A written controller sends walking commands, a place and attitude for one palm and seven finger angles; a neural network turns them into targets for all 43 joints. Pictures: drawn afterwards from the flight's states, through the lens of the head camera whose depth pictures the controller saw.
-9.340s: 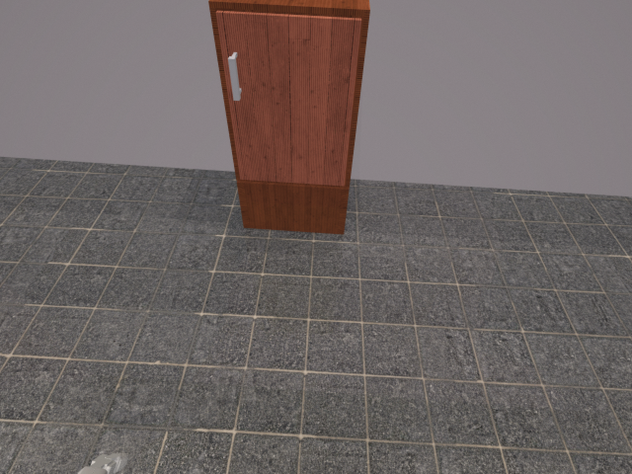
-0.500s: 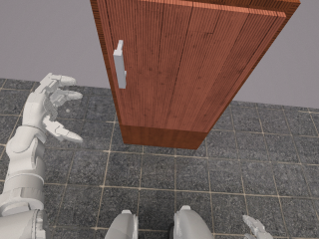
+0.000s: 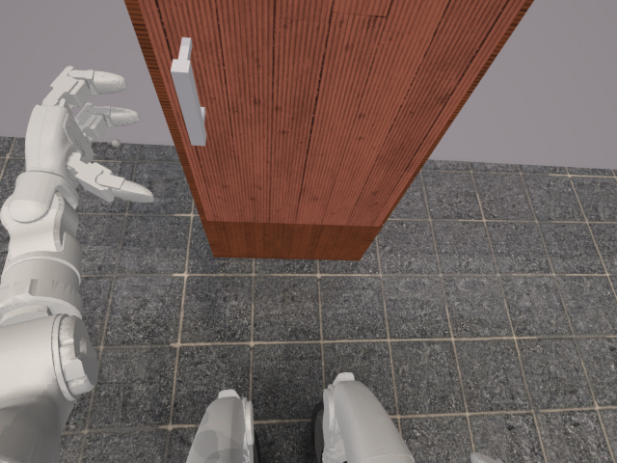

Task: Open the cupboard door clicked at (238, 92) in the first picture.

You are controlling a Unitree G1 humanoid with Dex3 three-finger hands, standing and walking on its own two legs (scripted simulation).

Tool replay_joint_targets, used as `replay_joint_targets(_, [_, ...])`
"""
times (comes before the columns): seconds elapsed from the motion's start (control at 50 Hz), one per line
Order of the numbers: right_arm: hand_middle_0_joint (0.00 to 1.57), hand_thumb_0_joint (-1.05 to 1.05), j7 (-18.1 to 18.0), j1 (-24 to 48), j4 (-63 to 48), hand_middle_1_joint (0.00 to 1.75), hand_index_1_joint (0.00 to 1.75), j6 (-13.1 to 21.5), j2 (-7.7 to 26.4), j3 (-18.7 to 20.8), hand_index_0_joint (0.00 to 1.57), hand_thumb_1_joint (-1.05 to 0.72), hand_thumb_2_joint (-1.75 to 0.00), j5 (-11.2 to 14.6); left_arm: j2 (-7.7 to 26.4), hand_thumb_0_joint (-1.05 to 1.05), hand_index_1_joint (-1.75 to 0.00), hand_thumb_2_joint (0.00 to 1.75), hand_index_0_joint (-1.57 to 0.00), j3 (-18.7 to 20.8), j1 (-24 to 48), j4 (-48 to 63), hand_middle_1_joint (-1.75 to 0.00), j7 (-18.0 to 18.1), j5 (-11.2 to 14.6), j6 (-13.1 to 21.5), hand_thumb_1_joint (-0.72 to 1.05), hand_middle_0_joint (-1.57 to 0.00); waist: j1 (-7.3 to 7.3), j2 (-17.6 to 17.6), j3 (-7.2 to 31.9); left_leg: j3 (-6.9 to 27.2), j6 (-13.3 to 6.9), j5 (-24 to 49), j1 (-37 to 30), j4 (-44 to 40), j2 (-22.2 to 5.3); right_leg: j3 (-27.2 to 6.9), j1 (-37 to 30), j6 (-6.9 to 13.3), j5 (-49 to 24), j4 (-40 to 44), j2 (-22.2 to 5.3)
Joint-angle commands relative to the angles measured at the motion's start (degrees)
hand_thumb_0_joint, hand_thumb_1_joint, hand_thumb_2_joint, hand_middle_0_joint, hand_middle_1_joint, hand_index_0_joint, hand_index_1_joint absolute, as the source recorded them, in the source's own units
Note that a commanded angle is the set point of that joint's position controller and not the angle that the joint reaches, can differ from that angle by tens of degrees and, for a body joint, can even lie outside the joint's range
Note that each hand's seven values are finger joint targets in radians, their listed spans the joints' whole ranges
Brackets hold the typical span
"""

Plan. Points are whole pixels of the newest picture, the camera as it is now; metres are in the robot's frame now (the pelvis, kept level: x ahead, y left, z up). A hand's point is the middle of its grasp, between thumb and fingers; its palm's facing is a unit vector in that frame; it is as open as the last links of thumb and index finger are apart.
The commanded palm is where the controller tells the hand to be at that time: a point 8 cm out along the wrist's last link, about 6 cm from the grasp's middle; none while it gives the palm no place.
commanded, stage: move the hooked fingers beside the handle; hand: left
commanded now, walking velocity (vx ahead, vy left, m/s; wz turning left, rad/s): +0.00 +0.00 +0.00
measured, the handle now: (192, 95) +0.57 +0.12 +0.06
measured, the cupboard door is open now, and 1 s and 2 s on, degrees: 0 0 0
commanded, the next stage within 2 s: slide the fingers in behind the handle in 1.00 s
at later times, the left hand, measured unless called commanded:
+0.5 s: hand (124, 125) +0.52 +0.20 +0.05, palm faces -0.05 -1.00 -0.04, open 13.9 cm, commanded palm +0.50 +0.24 +0.05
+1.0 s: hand (121, 131) +0.52 +0.20 +0.05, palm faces -0.04 -1.00 -0.04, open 13.9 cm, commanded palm +0.50 +0.24 +0.05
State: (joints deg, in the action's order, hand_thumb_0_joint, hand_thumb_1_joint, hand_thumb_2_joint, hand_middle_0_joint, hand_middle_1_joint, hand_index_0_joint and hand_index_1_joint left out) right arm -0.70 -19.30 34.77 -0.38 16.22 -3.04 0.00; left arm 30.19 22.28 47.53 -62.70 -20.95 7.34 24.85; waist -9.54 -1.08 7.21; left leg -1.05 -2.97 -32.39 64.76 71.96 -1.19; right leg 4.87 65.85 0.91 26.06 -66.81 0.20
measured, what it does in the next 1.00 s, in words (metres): stands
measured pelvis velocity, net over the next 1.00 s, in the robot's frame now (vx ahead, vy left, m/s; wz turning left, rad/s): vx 0.00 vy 0.01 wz -0.01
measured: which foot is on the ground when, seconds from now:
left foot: down 0.00-1.00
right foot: down 0.00-1.00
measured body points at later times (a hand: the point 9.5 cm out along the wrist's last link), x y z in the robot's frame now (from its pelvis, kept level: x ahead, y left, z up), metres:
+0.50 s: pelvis +0.01 +0.00 +0.00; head +0.17 +0.03 +0.42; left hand +0.52 +0.25 +0.06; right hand +0.01 -0.26 -0.10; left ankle +0.01 +0.09 -0.63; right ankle +0.05 -0.12 -0.63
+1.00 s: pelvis +0.00 +0.01 +0.00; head +0.16 +0.04 +0.42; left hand +0.51 +0.26 +0.05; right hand +0.03 -0.26 -0.10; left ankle +0.01 +0.09 -0.63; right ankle +0.05 -0.12 -0.63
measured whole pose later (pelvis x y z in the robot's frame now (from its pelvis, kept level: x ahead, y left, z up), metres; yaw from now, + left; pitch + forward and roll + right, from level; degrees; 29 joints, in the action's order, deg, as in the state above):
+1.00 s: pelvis +0.00 +0.01 +0.00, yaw -1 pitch +26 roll -4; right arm 0.7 -18.8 33.2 -4.5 15.7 -3.5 -0.9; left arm 31.2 22.6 51.2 -65.7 -17.5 4.6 26.4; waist -11.1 -1.2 6.8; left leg -0.6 -3.4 -32.8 66.3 72.7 -1.4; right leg 5.1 66.8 0.5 25.9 -66.5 0.6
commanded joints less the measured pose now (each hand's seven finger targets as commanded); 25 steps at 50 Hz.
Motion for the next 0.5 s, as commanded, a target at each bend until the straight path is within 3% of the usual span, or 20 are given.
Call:
replay_joint_targets(0.0, [0.20,0.00,-0.7,-9.1,-3.2,0.30,0.30,0.2,10.7,3.9,0.20,-0.90,-0.90,0.0,15.5,0.00,-1.20,0.30,-0.30,2.5,25.1,8.0,-1.20,0.4,0.2,2.2,-0.50,-0.30,-1.27,-6.0,27.1,4.7,1.0,20.4,-15.1,-8.9,0.2,-3.6,-14.8,0.4,-12.6,6.9,1.4])
replay_joint_targets(0.02, [0.20,0.00,-0.7,-9.4,-3.0,0.30,0.30,0.1,10.8,3.8,0.20,-0.90,-0.90,-0.2,16.2,0.00,-1.20,0.30,-0.30,2.5,27.5,9.1,-1.20,0.6,-0.1,2.4,-0.50,-0.30,-1.65,-6.5,28.1,5.2,1.0,21.3,-15.6,-8.7,0.1,-3.4,-14.6,0.4,-13.0,6.4,1.3])
replay_joint_targets(0.08, [0.20,0.00,-0.3,-10.4,-2.8,0.30,0.30,-0.4,10.7,4.1,0.20,-0.90,-0.90,-0.7,16.0,0.00,-1.20,0.30,-0.30,2.6,29.0,11.7,-1.20,1.1,-0.6,3.9,-0.50,-0.30,-1.02,-11.2,33.8,6.2,1.9,27.6,-22.3,-8.1,-0.4,-2.9,-12.6,0.7,-15.1,5.5,1.5])
replay_joint_targets(0.14, [0.20,0.00,0.1,-11.5,-2.3,0.30,0.30,-0.9,10.6,4.0,0.20,-0.90,-0.90,-0.9,15.2,0.00,-1.20,0.30,-0.30,2.7,29.5,9.7,-1.20,1.7,-0.3,3.7,-0.50,-0.30,-2.26,-9.8,32.7,6.4,1.7,29.5,-21.9,-7.5,-0.5,-2.6,-12.3,0.6,-16.6,5.6,1.9])
replay_joint_targets(0.18, [0.20,0.00,0.2,-11.9,-2.0,0.30,0.30,-1.6,10.7,3.8,0.20,-0.90,-0.90,-0.9,15.9,0.00,-1.20,0.30,-0.30,2.7,30.6,6.5,-1.20,2.1,-1.1,2.3,-0.50,-0.30,-2.91,-8.6,29.8,6.1,1.5,26.9,-19.1,-7.7,-0.6,-2.7,-12.2,0.4,-15.5,6.1,1.9])
replay_joint_targets(0.22, [0.20,0.00,0.4,-12.1,-2.8,0.30,0.30,-2.3,10.8,3.7,0.20,-0.90,-0.90,-0.9,15.9,0.00,-1.20,0.30,-0.30,2.6,27.5,4.3,-1.20,2.5,-2.1,1.0,-0.50,-0.30,-2.46,-7.2,28.6,5.5,1.1,25.0,-16.6,-8.1,-0.3,-2.8,-13.4,0.4,-15.1,6.3,1.8])
replay_joint_targets(0.24, [0.20,0.00,0.4,-12.4,-3.3,0.30,0.30,-2.5,10.8,3.6,0.20,-0.90,-0.90,-1.0,17.1,0.00,-1.20,0.30,-0.30,3.9,26.3,4.1,-1.20,2.6,-2.2,0.9,-0.50,-0.30,-1.64,-8.3,29.1,5.3,1.1,26.4,-17.0,-8.0,-0.3,-2.8,-13.6,0.6,-16.2,5.9,1.9])
replay_joint_targets(0.26, [0.20,0.00,0.4,-12.6,-3.6,0.30,0.30,-2.8,10.9,3.5,0.20,-0.90,-0.90,-1.1,18.6,0.00,-1.20,0.30,-0.30,4.7,26.2,6.0,-1.20,2.7,-2.6,1.0,-0.50,-0.30,-1.23,-8.8,31.2,5.4,1.4,28.5,-18.4,-8.1,-0.5,-2.8,-14.5,0.6,-17.6,5.6,1.8])
replay_joint_targets(0.32, [0.20,0.00,0.9,-12.1,-4.6,0.30,0.30,-3.3,10.4,3.7,0.20,-0.90,-0.90,-1.1,18.9,0.00,-1.20,0.30,-0.30,5.4,25.1,10.4,-1.20,2.8,-2.1,2.5,-0.50,-0.30,-0.09,-9.9,33.9,5.3,1.6,31.1,-20.2,-8.1,-0.6,-3.1,-16.5,0.6,-19.7,5.5,1.9])
replay_joint_targets(0.38, [0.20,0.00,1.2,-12.0,-4.7,0.30,0.30,-3.4,10.1,4.1,0.20,-0.90,-0.90,-0.9,17.5,0.00,-1.20,0.30,-0.30,5.0,25.2,15.6,-1.20,2.4,-0.8,4.5,-0.50,-0.30,0.03,-11.3,36.5,5.7,2.0,34.3,-24.3,-8.5,-0.9,-3.0,-17.0,0.5,-21.2,6.0,2.2])
replay_joint_targets(0.4, [0.20,0.00,1.3,-12.0,-4.7,0.30,0.30,-3.5,10.2,4.3,0.20,-0.90,-0.90,-0.9,18.6,0.00,-1.20,0.30,-0.30,6.3,23.7,15.7,-1.20,2.5,-0.6,4.6,-0.50,-0.30,0.54,-10.9,36.5,5.6,2.0,34.4,-24.4,-8.7,-0.9,-3.0,-17.8,0.5,-21.3,6.2,2.3])
replay_joint_targets(0.42, [0.20,0.00,1.3,-11.7,-4.6,0.30,0.30,-3.5,10.0,4.2,0.20,-0.90,-0.90,-0.7,16.1,0.00,-1.20,0.30,-0.30,4.1,23.6,15.3,-1.20,2.2,-0.4,4.4,-0.50,-0.30,-0.26,-9.4,35.3,5.5,1.9,33.2,-23.5,-9.0,-0.8,-3.0,-18.2,0.3,-21.1,6.7,2.3])
replay_joint_targets(0.48, [0.20,0.00,1.1,-11.9,-3.7,0.30,0.30,-3.8,9.9,4.3,0.20,-0.90,-0.90,-0.4,13.4,0.00,-1.20,0.30,-0.30,2.5,22.9,12.4,-1.20,1.7,0.0,3.1,-0.50,-0.30,-1.17,-7.9,30.7,5.3,1.7,31.3,-22.5,-9.6,-0.9,-2.6,-16.6,0.2,-19.7,7.6,2.4])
